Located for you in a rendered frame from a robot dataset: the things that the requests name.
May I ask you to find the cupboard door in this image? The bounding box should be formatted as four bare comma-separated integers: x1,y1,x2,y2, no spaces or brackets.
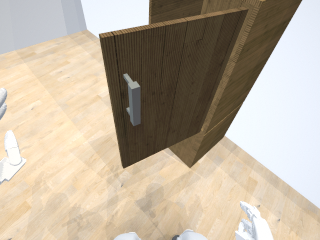
99,7,249,169

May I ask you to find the right robot shin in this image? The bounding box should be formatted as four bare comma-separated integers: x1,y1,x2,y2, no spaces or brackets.
181,229,194,235

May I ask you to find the robot left hand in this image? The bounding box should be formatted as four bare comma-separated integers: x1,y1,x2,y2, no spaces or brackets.
0,88,27,185

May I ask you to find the handle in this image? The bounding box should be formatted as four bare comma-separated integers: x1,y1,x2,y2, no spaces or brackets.
123,73,141,126

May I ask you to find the robot right hand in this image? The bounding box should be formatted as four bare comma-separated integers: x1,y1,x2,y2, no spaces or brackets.
235,201,274,240

